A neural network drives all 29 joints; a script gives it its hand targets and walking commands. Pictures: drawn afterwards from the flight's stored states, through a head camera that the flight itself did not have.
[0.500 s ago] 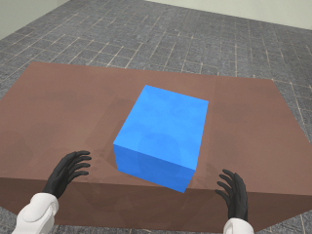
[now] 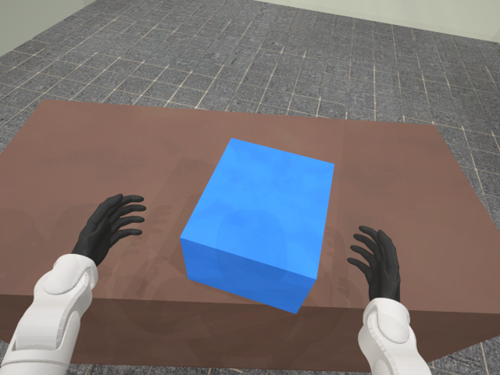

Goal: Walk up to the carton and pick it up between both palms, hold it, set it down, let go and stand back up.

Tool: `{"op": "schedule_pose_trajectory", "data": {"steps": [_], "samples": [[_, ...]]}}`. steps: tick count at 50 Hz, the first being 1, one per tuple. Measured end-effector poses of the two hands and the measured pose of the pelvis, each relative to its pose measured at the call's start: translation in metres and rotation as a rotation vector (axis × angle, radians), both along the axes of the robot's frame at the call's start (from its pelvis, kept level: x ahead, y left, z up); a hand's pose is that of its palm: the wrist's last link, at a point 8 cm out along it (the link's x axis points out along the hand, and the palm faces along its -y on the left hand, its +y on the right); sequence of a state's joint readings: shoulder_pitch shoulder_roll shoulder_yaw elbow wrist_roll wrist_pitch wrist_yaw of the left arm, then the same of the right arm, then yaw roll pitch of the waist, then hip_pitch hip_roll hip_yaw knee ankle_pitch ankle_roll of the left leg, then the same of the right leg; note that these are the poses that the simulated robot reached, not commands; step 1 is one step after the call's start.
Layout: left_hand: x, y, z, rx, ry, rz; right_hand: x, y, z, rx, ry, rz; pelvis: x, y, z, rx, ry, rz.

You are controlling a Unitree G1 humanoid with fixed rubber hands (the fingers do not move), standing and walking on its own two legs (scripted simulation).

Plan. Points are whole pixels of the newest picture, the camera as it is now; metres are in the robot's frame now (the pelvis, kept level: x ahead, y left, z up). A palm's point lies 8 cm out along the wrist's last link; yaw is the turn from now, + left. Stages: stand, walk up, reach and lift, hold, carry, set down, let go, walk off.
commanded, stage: reach and lift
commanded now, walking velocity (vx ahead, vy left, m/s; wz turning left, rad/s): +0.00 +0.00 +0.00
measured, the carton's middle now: (261, 220) +0.39 -0.01 -0.04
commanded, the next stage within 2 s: none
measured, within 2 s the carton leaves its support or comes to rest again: neither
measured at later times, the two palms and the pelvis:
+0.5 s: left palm (121, 184) +0.36 +0.23 +0.10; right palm (395, 237) +0.28 -0.19 +0.10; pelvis -0.01 +0.00 +0.00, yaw +0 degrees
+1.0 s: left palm (147, 150) +0.42 +0.20 +0.11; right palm (389, 204) +0.34 -0.20 +0.10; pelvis -0.01 +0.00 +0.00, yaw +0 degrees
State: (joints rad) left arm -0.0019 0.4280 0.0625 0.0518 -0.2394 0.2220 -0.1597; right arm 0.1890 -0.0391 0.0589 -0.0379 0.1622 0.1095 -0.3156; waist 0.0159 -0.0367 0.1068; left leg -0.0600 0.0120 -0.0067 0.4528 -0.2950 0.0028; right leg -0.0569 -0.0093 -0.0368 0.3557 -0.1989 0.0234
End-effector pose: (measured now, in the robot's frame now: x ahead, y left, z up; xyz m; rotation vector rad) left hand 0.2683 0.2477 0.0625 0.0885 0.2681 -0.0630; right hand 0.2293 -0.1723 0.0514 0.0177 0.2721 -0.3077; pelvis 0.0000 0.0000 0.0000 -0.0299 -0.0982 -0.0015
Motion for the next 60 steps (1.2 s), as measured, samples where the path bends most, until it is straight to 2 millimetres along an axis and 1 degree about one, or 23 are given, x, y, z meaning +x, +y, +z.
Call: {"op": "schedule_pose_trajectory", "data": {"steps": [3, 6, 10, 16, 19, 26, 32, 39, 48, 52, 56, 60], "samples": [[0.011, 0.001, 0.005, 0.001, 0.000, 0.009, 0.007, -0.001, 0.006, 0.000, -0.003, 0.006, -0.003, 0.000, 0.000, 0.001, -0.003, 0.000], [0.023, 0.002, 0.010, -0.006, -0.001, 0.017, 0.017, -0.002, 0.017, -0.003, -0.024, 0.008, -0.005, -0.001, 0.000, 0.001, -0.006, 0.000], [0.039, -0.004, 0.015, -0.011, 0.002, 0.005, 0.027, -0.004, 0.028, -0.006, -0.046, 0.009, -0.007, -0.001, 0.000, 0.001, -0.008, 0.000], [0.058, -0.010, 0.024, -0.011, -0.003, -0.010, 0.035, -0.012, 0.032, -0.006, -0.032, -0.009, -0.007, -0.002, 0.001, 0.002, -0.006, 0.000], [0.067, -0.012, 0.024, -0.021, 0.016, -0.009, 0.040, -0.015, 0.032, -0.009, -0.022, -0.014, -0.008, -0.002, 0.001, 0.002, -0.006, 0.000], [0.090, -0.023, 0.037, -0.026, -0.005, -0.030, 0.058, -0.016, 0.051, -0.006, -0.086, -0.013, -0.008, -0.002, 0.001, 0.002, 0.010, 0.000], [0.102, -0.027, 0.034, -0.021, 0.035, -0.030, 0.068, -0.019, 0.043, -0.003, -0.036, -0.019, -0.009, -0.002, 0.001, 0.003, 0.014, -0.001], [0.129, -0.040, 0.045, -0.034, 0.012, -0.036, 0.094, -0.018, 0.057, -0.007, -0.074, -0.012, -0.011, -0.003, 0.001, 0.004, 0.050, -0.002], [0.151, -0.047, 0.049, -0.025, 0.016, -0.026, 0.112, -0.022, 0.052, -0.008, -0.051, -0.029, -0.008, -0.003, 0.002, 0.004, 0.092, -0.003], [0.157, -0.051, 0.047, -0.014, 0.031, -0.032, 0.118, -0.024, 0.048, -0.004, -0.037, -0.036, -0.007, -0.003, 0.002, 0.004, 0.104, -0.003], [0.160, -0.050, 0.046, -0.012, 0.020, -0.022, 0.121, -0.025, 0.046, -0.002, -0.045, -0.039, -0.006, -0.003, 0.002, 0.004, 0.126, -0.004], [0.157, -0.044, 0.032, -0.004, 0.055, -0.004, 0.121, -0.026, 0.034, -0.007, -0.019, -0.042, -0.006, -0.003, 0.001, 0.004, 0.143, -0.004]]}}
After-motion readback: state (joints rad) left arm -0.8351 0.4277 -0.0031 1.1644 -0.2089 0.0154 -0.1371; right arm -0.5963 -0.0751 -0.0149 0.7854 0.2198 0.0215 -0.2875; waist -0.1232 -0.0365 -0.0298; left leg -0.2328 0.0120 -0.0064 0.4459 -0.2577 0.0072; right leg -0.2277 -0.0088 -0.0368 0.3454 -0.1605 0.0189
